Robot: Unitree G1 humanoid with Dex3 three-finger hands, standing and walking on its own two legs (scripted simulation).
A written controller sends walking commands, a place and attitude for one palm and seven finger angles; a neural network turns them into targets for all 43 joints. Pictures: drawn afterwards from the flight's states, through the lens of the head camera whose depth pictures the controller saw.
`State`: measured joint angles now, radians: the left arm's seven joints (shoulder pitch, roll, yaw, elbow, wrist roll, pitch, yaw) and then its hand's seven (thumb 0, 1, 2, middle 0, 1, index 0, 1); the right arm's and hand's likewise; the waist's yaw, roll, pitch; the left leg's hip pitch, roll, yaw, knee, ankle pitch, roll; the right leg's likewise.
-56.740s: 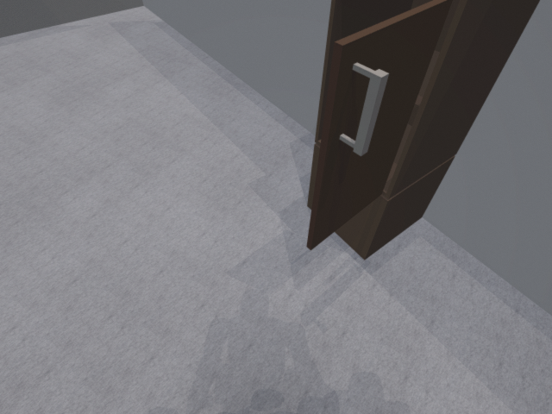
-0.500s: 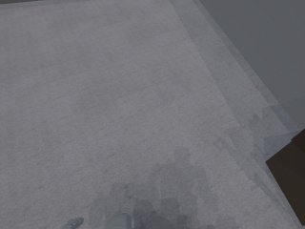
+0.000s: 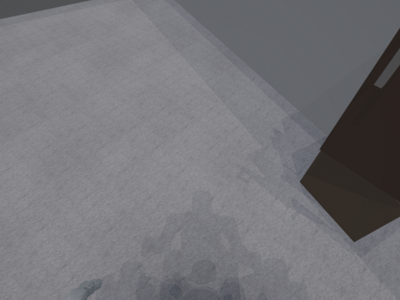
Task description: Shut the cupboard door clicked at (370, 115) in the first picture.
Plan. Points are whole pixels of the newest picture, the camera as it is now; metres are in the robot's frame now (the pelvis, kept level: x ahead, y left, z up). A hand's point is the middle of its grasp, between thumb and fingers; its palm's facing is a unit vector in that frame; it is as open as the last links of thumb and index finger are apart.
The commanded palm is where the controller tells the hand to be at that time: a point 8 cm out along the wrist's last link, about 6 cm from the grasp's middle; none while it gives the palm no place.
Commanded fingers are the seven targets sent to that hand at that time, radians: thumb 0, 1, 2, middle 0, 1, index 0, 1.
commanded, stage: turn to face it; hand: left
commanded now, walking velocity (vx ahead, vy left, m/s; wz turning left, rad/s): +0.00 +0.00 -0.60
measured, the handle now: out of the picture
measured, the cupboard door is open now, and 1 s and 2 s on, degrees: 14 14 14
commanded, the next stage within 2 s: take the last steps up to it in 1.28 s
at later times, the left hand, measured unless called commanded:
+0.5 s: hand (117, 291) +0.15 +0.21 -0.17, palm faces -0.22 -0.96 -0.20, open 7.4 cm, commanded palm none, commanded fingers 0.00 0.90 0.90 -0.20 -0.30 -0.20 -0.30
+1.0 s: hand (163, 258) +0.23 +0.10 -0.15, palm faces -0.52 -0.81 -0.27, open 7.4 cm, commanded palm none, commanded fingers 0.00 0.90 0.90 -0.20 -0.30 -0.20 -0.30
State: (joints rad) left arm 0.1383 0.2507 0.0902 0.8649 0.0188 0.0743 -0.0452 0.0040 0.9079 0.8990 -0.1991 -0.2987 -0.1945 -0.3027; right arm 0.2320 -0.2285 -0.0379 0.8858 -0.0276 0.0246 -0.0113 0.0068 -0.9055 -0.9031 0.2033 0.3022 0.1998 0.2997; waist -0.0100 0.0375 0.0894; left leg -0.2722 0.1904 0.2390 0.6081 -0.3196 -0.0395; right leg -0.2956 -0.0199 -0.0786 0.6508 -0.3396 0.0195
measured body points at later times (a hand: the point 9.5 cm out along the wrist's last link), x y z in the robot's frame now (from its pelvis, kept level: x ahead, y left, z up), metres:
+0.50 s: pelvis +0.03 +0.02 +0.00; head +0.08 +0.04 +0.45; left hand +0.17 +0.26 -0.16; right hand +0.07 -0.25 -0.12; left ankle +0.07 +0.13 -0.73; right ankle -0.04 -0.10 -0.67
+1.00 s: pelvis +0.04 -0.02 +0.01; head +0.07 -0.06 +0.45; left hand +0.25 +0.15 -0.13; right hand -0.05 -0.28 -0.14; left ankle +0.11 +0.11 -0.67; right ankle -0.04 -0.10 -0.73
